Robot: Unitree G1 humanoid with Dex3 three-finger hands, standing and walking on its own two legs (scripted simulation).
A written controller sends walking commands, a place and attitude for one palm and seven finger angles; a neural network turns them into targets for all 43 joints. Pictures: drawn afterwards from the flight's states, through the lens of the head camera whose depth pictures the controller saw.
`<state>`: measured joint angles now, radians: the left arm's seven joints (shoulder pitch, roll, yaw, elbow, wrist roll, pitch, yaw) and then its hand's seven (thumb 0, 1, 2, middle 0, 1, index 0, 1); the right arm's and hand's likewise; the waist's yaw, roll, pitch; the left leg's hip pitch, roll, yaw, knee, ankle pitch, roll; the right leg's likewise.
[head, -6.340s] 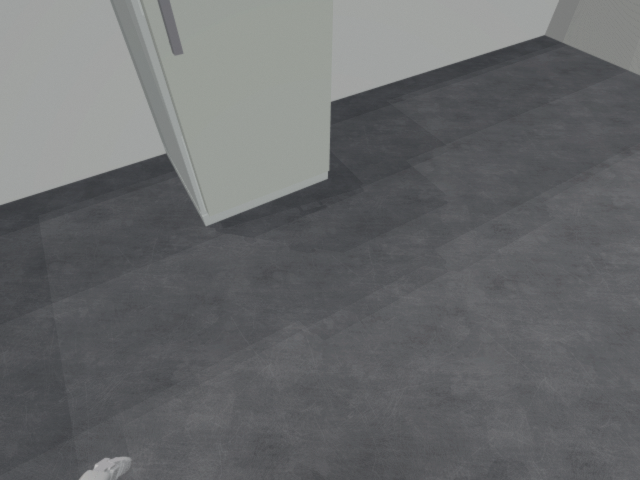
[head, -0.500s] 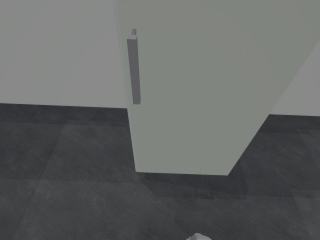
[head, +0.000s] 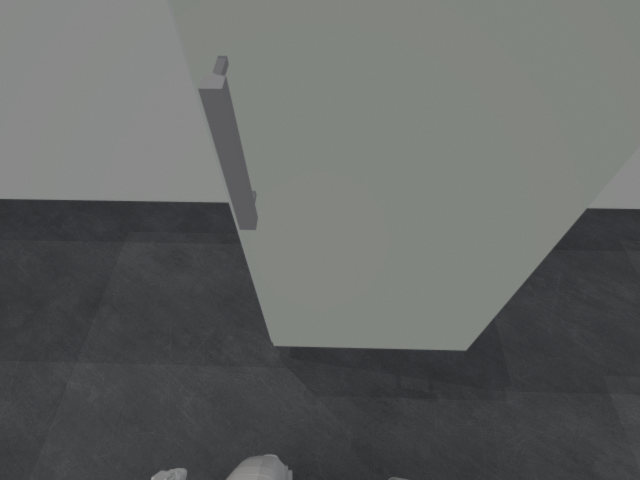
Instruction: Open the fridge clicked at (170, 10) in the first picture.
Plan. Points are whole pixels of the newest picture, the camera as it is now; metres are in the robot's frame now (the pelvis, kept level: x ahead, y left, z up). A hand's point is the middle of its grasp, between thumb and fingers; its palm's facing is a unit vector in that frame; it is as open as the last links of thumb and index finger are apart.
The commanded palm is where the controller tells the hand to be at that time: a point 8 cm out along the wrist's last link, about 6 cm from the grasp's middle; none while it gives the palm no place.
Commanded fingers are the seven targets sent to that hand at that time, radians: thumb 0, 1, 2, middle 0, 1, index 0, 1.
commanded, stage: come to a stop and stand still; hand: left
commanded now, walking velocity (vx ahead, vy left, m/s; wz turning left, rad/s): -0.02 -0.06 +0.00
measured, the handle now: (236, 154) +0.48 +0.15 +0.12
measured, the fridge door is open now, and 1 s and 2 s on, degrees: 0 0 0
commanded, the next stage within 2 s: look again from close up in 1.72 s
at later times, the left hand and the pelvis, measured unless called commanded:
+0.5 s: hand out of the picture -0.01 +0.23 -0.17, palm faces -0.02 -0.98 -0.19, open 7.4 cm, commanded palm none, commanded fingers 0.00 0.90 0.90 -0.20 -0.30 -0.20 -0.30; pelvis -0.03 +0.04 +0.01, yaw -3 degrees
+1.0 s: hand out of the picture -0.05 +0.13 -0.17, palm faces +0.00 -0.99 -0.17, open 7.3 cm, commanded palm none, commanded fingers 0.00 0.90 0.90 -0.20 -0.30 -0.20 -0.30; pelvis -0.05 -0.03 +0.00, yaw -2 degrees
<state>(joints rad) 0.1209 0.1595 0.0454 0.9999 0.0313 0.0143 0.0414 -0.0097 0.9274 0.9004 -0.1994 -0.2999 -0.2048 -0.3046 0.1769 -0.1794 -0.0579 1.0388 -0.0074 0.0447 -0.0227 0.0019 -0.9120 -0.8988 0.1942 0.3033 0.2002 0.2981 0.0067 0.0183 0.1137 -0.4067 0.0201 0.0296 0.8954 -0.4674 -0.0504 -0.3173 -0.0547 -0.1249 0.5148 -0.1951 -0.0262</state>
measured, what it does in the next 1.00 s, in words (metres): steps on the spot: left foot, then right foot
